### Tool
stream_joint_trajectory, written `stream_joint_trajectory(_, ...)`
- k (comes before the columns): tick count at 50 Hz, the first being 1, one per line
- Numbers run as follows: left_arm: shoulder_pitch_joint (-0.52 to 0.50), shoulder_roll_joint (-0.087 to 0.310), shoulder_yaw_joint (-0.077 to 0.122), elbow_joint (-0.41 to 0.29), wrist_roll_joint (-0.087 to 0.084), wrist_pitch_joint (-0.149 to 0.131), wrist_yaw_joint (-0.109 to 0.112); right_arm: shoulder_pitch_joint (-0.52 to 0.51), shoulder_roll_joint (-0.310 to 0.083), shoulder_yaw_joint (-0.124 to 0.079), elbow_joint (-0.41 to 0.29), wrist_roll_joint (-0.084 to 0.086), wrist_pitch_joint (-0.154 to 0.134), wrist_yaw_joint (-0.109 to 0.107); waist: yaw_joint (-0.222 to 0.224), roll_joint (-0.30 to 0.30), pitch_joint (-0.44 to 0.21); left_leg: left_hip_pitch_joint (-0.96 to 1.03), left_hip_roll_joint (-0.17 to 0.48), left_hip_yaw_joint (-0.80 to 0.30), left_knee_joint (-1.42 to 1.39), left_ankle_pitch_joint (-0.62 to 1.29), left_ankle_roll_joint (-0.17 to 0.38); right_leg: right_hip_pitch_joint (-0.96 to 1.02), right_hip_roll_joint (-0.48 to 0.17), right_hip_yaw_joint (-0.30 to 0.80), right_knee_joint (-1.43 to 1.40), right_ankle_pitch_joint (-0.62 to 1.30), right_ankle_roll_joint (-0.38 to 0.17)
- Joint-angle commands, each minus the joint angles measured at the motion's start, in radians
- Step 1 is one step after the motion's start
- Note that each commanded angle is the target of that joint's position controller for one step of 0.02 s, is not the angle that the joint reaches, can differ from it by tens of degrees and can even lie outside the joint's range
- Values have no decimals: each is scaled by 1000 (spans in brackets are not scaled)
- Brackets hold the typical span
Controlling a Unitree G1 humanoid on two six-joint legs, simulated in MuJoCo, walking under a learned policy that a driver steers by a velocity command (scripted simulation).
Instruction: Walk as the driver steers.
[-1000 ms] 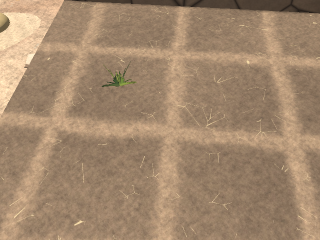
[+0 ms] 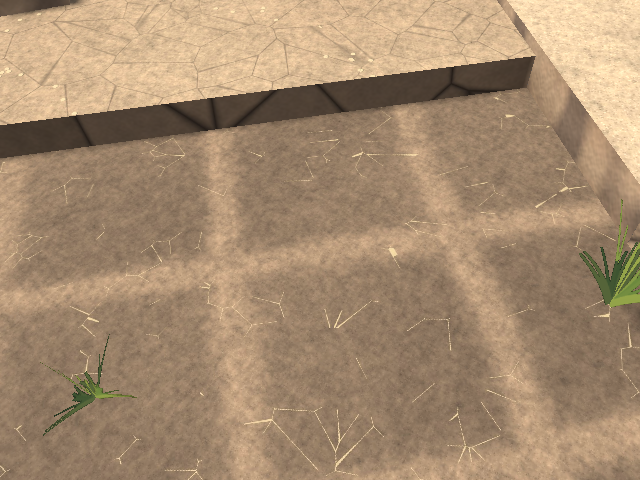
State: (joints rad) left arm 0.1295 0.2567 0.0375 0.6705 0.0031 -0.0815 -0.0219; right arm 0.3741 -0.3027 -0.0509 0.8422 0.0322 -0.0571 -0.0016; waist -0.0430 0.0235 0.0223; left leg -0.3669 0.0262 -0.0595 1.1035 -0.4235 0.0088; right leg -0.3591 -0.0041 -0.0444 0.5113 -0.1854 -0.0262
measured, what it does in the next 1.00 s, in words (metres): walks ahead: left foot, then right foot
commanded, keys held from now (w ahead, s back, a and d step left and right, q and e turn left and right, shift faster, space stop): w+q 0.50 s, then w+e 0.50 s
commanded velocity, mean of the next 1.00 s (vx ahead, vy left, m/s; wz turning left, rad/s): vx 0.50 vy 0.00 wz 0.20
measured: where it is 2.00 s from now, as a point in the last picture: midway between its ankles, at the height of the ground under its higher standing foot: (250, 301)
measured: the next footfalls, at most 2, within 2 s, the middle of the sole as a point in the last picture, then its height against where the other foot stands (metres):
left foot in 0.40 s outside the picture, level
right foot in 0.96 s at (301, 374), level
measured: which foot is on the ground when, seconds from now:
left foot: up 0.00-0.38, down 0.40-0.96, up 0.98-1.00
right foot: down 0.00-0.42, up 0.44-0.94, down 0.96-1.00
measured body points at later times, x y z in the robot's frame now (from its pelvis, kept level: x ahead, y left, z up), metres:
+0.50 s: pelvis +0.25 +0.08 -0.01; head +0.29 +0.10 +0.44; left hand +0.25 +0.38 -0.13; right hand +0.49 -0.13 -0.10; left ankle +0.31 +0.17 -0.73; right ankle +0.15 -0.11 -0.64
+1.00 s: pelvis +0.55 +0.12 -0.02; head +0.59 +0.12 +0.43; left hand +0.68 +0.41 -0.11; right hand +0.66 -0.16 -0.14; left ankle +0.32 +0.18 -0.68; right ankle +0.67 +0.06 -0.73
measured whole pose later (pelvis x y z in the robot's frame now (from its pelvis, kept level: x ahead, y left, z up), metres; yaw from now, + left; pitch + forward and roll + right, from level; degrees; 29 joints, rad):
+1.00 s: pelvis +0.55 +0.12 -0.02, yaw +10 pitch +3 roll +0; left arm 0.13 0.29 0.06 0.72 -0.02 -0.07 -0.05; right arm 0.30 -0.30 -0.06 0.82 -0.01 -0.04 -0.02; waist -0.02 0.00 0.03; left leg -0.08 -0.01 0.05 0.84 -0.48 0.01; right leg -0.52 0.05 -0.04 0.61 -0.14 -0.09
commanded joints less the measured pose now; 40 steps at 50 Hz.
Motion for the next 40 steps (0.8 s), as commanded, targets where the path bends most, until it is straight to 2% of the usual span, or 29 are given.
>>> stream_joint_trajectory(1,87,96,37,2,10,-15,1,-34,-86,-30,-87,-3,0,-3,55,-148,-42,-300,105,-49,63,123,-5,278,-266,281,-313,18,-154)
stream_joint_trajectory(3,70,99,44,21,10,-30,4,-42,-50,-26,-94,-2,19,-1,36,-128,-21,-283,112,-44,40,166,-16,228,-264,194,-355,129,-165)
stream_joint_trajectory(6,82,128,58,53,12,-37,14,-104,-37,-25,-126,-9,29,2,37,-88,9,-337,115,-54,-68,274,-29,238,-268,91,-381,223,-173)
stream_joint_trajectory(10,104,166,69,80,6,-26,27,-221,-18,-12,-164,-11,21,30,75,-68,41,-297,99,6,-299,450,-16,257,-248,-42,-395,246,-148)
stream_joint_trajectory(13,150,193,79,109,-8,-11,31,-315,-19,-8,-207,-11,22,47,106,-56,71,-305,89,45,-403,447,10,333,-273,-88,-382,251,-133)
stream_joint_trajectory(15,169,208,85,125,-20,2,31,-351,-32,-11,-234,-11,24,56,109,-60,79,-311,76,70,-444,387,36,403,-290,-110,-343,308,-116)
stream_joint_trajectory(17,164,235,93,129,-28,17,34,-338,-56,-23,-251,-13,28,62,81,-85,46,-238,27,123,-462,288,72,448,-294,-142,-240,573,-95)
stream_joint_trajectory(18,158,251,97,128,-32,25,37,-288,-78,-36,-246,-14,32,61,47,-103,2,-152,-14,156,-459,236,93,457,-288,-158,-141,745,-82)
stream_joint_trajectory(19,142,255,97,124,-37,34,40,-165,-113,-59,-218,-12,35,57,-28,-97,-66,13,-63,182,-498,243,123,424,-262,-185,35,841,-61)
stream_joint_trajectory(20,152,230,85,119,-30,34,44,8,-179,-96,-170,-8,41,42,-109,-60,-156,294,-86,142,-540,286,163,273,-220,-200,281,737,-21)
stream_joint_trajectory(21,228,111,46,72,17,20,38,61,-305,-124,-159,0,46,21,-51,199,-233,647,169,-306,-569,259,302,-149,-94,-190,663,-4,47)
stream_joint_trajectory(22,205,95,27,46,6,-19,26,51,-297,-109,-203,-4,28,29,-41,196,-405,781,315,-786,-769,41,436,-357,47,57,861,-433,62)
stream_joint_trajectory(23,75,182,50,20,-39,-43,15,35,-217,-84,-196,-13,12,38,-87,76,-307,723,297,-687,-827,41,367,-461,-11,136,883,-355,38)
stream_joint_trajectory(24,37,173,45,4,-47,-57,14,-5,-187,-75,-192,-15,1,37,-59,56,-189,589,260,-552,-826,99,330,-472,-51,123,816,-265,17)
stream_joint_trajectory(25,44,166,46,20,-24,-60,23,-75,-153,-64,-200,-14,-1,35,-11,-5,-117,440,214,-439,-824,204,295,-414,-91,123,728,-196,18)
stream_joint_trajectory(26,80,173,52,42,-9,-50,25,-133,-105,-48,-212,-24,-2,29,32,14,-92,332,187,-338,-837,316,273,-332,-128,122,657,-141,23)
stream_joint_trajectory(27,111,169,53,59,-8,-35,21,-160,-83,-39,-223,-36,-3,25,54,39,-87,264,168,-290,-860,385,265,-268,-143,116,632,-107,30)
stream_joint_trajectory(29,140,140,48,81,-5,-10,19,-155,-90,-38,-207,-37,-16,21,64,38,-85,204,156,-202,-891,521,269,-232,-145,91,588,-54,53)
stream_joint_trajectory(31,91,121,40,69,-7,5,21,-126,-110,-41,-181,-38,-26,15,50,32,-48,190,150,-131,-923,569,259,-277,-151,86,507,40,70)
stream_joint_trajectory(33,37,110,34,59,-10,6,19,-106,-109,-38,-159,-39,-28,8,27,32,-22,209,135,-70,-941,553,230,-308,-149,87,392,166,70)
stream_joint_trajectory(36,-34,93,25,48,-20,-2,5,-94,-120,-36,-135,-42,-32,3,-8,37,13,226,127,1,-973,470,191,-284,-120,69,214,333,53)
stream_joint_trajectory(40,-112,90,19,16,-29,-6,-18,-52,-131,-42,-85,-39,-28,2,-44,19,61,355,184,46,-974,474,183,-327,-85,74,94,338,22)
